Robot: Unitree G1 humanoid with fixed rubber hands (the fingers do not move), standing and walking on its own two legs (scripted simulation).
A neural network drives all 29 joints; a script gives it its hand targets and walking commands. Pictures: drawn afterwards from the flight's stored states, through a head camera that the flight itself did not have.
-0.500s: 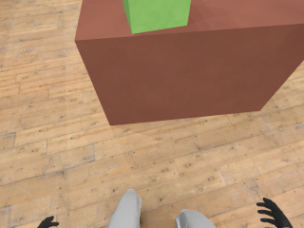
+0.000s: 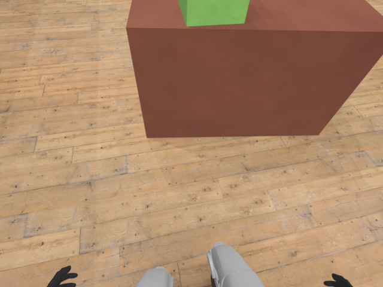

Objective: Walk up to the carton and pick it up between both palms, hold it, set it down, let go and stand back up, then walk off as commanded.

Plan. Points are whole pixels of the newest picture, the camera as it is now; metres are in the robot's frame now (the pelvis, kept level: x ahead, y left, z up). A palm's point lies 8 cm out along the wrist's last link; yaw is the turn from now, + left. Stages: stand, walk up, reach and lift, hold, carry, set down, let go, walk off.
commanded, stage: walk off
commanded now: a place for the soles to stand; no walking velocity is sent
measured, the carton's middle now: out of the picture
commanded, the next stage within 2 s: stand in 1.86 s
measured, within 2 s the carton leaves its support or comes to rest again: neither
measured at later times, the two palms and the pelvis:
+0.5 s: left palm out of the picture -0.11 +0.31 -0.08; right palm out of the picture -0.07 -0.32 -0.08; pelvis -0.10 +0.00 +0.03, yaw -1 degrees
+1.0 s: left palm out of the picture +0.03 +0.30 -0.10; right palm out of the picture -0.03 -0.33 -0.12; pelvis -0.07 -0.02 +0.00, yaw -2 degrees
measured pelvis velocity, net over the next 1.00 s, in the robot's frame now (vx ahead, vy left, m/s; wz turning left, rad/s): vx -0.07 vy -0.02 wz -0.04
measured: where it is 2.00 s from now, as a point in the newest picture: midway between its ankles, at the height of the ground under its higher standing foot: outside the picture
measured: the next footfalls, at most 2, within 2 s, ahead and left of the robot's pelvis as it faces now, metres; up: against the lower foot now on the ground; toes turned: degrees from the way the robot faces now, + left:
right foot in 0.24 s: -0.09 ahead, -0.13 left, +0.00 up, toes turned -2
left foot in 0.56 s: +0.00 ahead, +0.11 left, +0.00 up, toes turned -2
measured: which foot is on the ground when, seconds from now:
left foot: down 0.00-0.28, up 0.30-0.54, down 0.56-1.00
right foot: up 0.00-0.22, down 0.24-0.58, up 0.60-0.86, down 0.88-1.00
